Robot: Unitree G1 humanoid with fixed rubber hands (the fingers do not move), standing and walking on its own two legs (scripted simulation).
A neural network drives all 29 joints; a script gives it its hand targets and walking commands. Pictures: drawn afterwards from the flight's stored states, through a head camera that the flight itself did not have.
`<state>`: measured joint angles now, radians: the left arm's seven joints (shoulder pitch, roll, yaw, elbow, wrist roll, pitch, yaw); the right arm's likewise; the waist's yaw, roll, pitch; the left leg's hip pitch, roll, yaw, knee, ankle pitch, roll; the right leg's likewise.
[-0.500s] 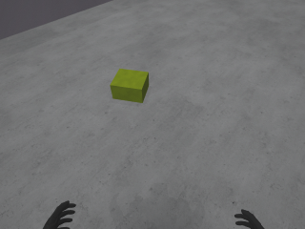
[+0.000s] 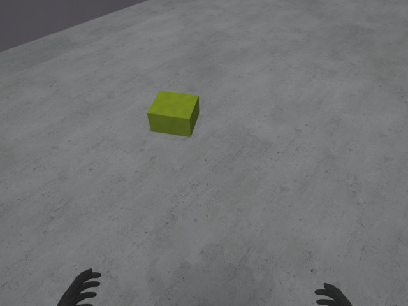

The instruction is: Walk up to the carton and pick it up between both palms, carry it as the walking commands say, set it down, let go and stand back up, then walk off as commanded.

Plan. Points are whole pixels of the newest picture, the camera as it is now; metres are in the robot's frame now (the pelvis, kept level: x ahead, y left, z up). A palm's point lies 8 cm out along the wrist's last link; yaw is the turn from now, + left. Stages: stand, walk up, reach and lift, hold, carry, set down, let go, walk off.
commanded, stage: stand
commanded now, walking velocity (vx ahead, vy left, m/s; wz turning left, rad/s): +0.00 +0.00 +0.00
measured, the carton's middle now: (174, 113) +1.47 +0.19 -0.67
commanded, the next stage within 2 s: walk up in 0.34 s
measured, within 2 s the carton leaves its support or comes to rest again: neither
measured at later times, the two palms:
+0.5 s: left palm out of the picture +0.14 +0.27 -0.07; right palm out of the picture +0.11 -0.27 -0.10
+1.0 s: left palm (6, 304) +0.17 +0.39 -0.06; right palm (334, 286) +0.18 -0.24 -0.06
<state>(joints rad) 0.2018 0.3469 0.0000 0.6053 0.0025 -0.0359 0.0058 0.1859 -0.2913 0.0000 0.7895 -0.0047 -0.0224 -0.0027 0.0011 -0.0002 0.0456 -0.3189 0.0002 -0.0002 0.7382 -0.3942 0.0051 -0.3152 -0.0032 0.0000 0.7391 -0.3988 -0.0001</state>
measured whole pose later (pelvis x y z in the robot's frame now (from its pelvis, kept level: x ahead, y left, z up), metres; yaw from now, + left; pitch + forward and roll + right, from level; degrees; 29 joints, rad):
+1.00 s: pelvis +0.07 +0.07 +0.01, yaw +3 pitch -3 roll -2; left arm 0.31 0.48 0.00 0.63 0.00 -0.09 -0.03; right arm 0.26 -0.43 0.00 0.77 0.00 -0.09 0.06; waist -0.01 0.00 0.05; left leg -0.30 -0.02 0.00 0.64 -0.29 0.05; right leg -0.40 -0.05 -0.01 1.11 -0.40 -0.03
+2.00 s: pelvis +0.40 +0.06 +0.02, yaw +4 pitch -3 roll -1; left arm 0.32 0.48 0.00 0.63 0.00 -0.08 -0.03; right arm 0.31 -0.43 0.00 0.76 0.00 -0.09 0.05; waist -0.03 0.00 0.05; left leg -0.24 -0.04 0.00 0.55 -0.26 0.05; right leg -0.39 -0.04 -0.04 1.00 -0.39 -0.02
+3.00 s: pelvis +0.67 +0.08 +0.02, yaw +7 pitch -4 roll -2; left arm 0.37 0.48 0.00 0.63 0.00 -0.06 -0.02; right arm 0.29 -0.43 0.00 0.74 0.00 -0.06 0.06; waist -0.01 0.01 0.07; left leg -0.23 -0.04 0.00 0.53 -0.23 0.07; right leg -0.37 -0.05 -0.07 0.95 -0.40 -0.02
